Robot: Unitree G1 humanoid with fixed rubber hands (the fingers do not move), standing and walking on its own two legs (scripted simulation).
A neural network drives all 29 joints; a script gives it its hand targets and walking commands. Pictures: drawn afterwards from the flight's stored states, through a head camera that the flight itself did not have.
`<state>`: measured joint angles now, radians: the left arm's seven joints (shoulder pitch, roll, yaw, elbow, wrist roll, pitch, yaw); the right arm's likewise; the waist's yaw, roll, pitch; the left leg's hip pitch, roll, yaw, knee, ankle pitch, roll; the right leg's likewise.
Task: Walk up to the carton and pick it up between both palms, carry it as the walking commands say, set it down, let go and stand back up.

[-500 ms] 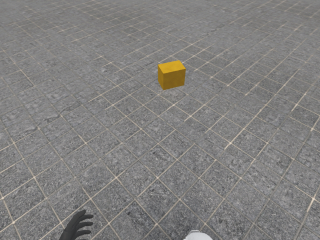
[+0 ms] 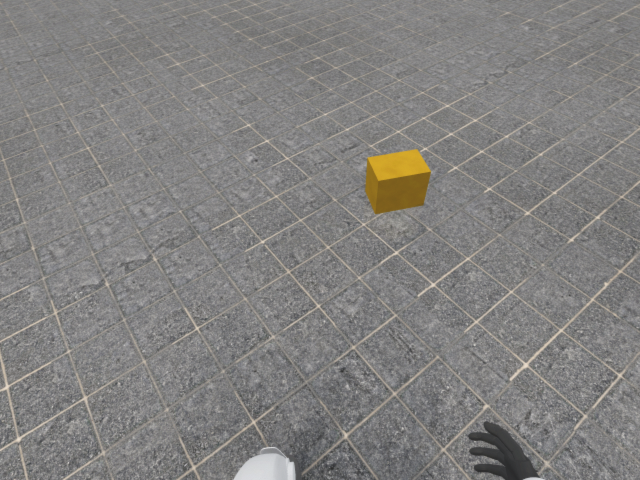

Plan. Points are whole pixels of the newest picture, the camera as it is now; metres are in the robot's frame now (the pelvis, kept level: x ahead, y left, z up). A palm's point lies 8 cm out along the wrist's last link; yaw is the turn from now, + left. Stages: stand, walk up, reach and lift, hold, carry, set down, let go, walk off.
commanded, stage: walk up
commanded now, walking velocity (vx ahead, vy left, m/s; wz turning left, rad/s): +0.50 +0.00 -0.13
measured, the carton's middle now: (395, 181) +1.39 -0.19 -0.68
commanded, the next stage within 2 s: none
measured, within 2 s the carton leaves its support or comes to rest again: neither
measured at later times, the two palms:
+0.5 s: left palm (219, 325) +0.38 +0.23 -0.13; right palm out of the picture +0.13 -0.22 -0.11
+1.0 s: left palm (228, 319) +0.38 +0.21 -0.11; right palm (483, 228) +0.62 -0.26 -0.12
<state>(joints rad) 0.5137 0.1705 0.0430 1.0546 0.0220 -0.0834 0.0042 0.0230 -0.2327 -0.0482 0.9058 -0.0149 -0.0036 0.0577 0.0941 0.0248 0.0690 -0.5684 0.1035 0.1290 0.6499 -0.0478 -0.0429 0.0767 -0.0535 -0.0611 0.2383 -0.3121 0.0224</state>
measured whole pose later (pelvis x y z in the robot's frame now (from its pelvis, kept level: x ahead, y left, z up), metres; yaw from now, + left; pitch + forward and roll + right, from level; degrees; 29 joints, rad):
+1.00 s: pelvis +0.48 -0.03 +0.01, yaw -1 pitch -1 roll +1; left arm 0.49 0.18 0.03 1.07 0.02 -0.09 0.00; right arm 0.08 -0.24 -0.06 0.95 -0.02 0.00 0.07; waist 0.08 0.03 0.05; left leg -0.56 0.13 0.09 0.73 -0.06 -0.06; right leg 0.00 -0.09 -0.12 0.25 -0.23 0.03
